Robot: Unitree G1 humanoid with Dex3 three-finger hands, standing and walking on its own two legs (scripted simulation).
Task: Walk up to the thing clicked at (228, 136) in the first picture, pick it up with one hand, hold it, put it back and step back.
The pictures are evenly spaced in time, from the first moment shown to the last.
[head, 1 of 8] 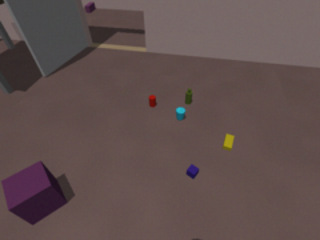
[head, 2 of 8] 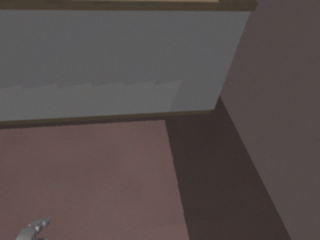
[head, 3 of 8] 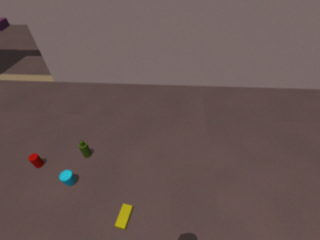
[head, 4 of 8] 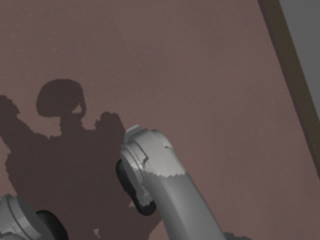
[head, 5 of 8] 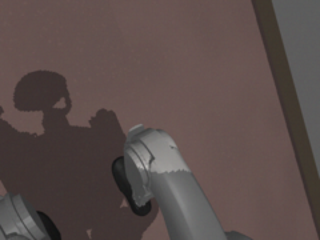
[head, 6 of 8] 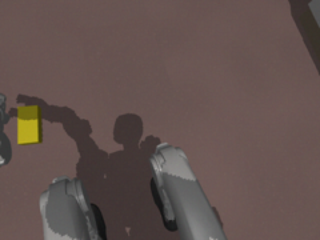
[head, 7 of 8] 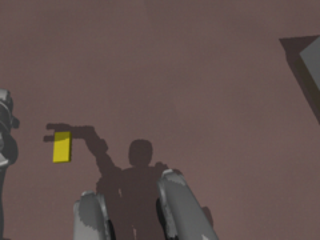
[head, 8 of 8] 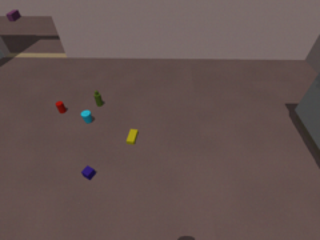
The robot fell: no
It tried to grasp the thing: yes
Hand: left
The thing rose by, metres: 0.01
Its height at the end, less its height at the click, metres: +0.00
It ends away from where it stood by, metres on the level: 0.02
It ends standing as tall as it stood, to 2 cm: yes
